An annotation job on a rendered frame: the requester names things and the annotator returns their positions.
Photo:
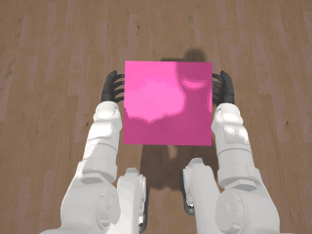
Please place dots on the left robot upper arm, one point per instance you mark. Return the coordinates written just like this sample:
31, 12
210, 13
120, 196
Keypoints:
88, 209

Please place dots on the robot right forearm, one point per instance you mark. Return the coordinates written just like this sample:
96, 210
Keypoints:
234, 153

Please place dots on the right robot shin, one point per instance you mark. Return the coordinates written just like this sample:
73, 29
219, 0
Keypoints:
195, 161

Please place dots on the right robot upper arm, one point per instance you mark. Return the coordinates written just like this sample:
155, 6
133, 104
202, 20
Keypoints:
243, 212

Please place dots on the left robot hand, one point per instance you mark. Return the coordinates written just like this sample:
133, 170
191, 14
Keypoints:
108, 93

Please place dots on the right robot hand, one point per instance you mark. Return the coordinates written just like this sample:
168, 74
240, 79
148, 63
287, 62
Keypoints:
226, 90

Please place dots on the robot left foot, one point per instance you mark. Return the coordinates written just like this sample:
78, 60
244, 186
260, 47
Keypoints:
142, 225

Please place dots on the carton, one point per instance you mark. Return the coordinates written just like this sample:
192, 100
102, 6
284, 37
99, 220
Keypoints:
168, 103

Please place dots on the robot left forearm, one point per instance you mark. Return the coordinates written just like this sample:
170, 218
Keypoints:
99, 160

